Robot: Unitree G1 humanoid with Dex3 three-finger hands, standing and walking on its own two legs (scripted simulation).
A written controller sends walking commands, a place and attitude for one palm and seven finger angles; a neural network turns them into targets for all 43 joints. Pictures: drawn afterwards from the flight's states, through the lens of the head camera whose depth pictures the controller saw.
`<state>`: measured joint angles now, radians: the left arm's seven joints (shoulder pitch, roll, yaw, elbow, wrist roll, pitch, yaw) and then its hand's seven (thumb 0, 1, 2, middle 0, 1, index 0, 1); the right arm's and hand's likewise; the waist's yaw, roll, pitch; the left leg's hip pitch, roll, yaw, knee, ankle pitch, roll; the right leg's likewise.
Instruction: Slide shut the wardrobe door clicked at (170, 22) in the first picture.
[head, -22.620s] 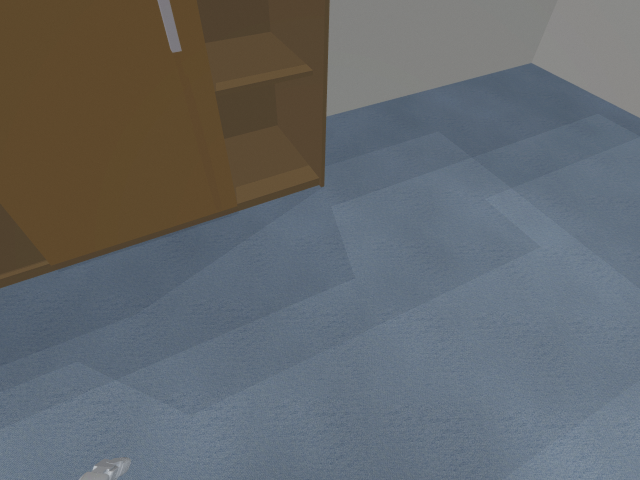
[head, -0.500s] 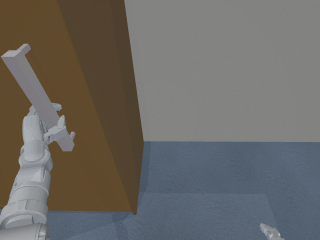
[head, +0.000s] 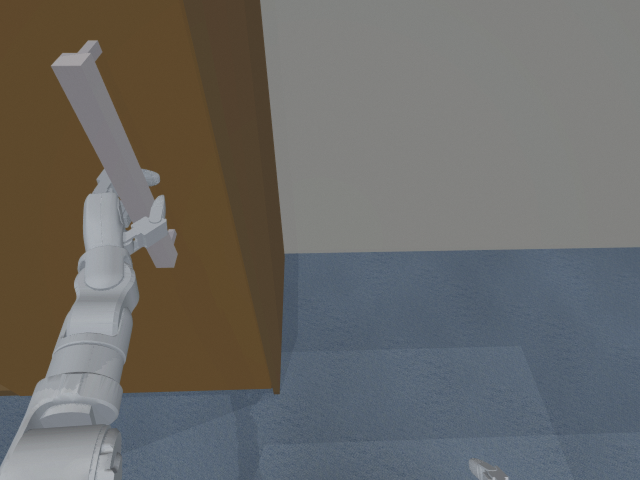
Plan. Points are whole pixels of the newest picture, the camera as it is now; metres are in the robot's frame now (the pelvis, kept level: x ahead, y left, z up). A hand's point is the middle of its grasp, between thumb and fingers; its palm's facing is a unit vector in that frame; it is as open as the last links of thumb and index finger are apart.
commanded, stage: stop walking and hold the door there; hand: left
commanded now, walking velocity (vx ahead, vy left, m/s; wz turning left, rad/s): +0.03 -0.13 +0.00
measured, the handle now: (136, 173) +0.43 +0.28 +0.15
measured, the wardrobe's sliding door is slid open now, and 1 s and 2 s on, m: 0.00 0.00 0.00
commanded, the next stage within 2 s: loosen the grip on the handle in 0.92 s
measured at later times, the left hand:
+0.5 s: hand (158, 221) +0.39 +0.25 +0.11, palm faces +0.41 -0.89 -0.21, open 6.0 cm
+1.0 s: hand (158, 220) +0.39 +0.25 +0.11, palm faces +0.44 -0.87 -0.22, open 6.0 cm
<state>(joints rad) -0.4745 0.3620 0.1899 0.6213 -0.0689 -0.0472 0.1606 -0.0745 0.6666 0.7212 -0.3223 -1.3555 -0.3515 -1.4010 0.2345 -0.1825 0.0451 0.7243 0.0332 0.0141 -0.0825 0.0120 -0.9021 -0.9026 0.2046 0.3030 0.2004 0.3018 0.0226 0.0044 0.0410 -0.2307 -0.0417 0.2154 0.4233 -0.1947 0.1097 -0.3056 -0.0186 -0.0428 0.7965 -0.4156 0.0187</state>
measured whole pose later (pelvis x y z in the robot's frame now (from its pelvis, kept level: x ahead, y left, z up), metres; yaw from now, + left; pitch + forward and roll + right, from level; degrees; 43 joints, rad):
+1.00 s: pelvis +0.01 -0.03 +0.00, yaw -2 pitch +1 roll +0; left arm -0.42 0.43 0.29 0.72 -0.09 -0.03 0.14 -0.06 0.63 0.81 -0.32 -1.26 -0.36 -1.40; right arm 0.25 -0.29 0.01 0.71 0.06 0.03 -0.11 0.01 -0.90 -0.90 0.20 0.30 0.20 0.30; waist -0.01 0.04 -0.05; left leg -0.28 0.04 0.22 0.48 -0.23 0.06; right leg -0.14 0.08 -0.05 0.41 -0.30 -0.06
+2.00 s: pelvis -0.02 -0.02 -0.01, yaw +3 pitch +5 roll -1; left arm -0.58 0.54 0.41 0.80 0.00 0.01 0.05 -0.02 -0.54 0.20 -0.27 -1.16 -0.32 -1.19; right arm 0.30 -0.27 0.02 0.64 0.05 -0.04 -0.08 0.01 -0.90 -0.90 0.20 0.30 0.20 0.30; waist -0.05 0.00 -0.05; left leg -0.47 0.00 0.12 0.58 -0.21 0.09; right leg -0.32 0.06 -0.10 0.56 -0.34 -0.07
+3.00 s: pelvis -0.04 -0.01 -0.01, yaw +6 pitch +0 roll -2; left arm -0.23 0.43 0.33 0.36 -0.11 0.13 0.00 -0.02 -0.55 0.20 -0.25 -1.15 -0.25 -1.15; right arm 0.19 -0.25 0.07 0.63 0.07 -0.13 -0.11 0.01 -0.90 -0.90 0.20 0.30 0.20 0.30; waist 0.04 0.02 -0.04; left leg -0.38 -0.04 0.10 0.53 -0.17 0.10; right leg -0.23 0.03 -0.13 0.54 -0.32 -0.04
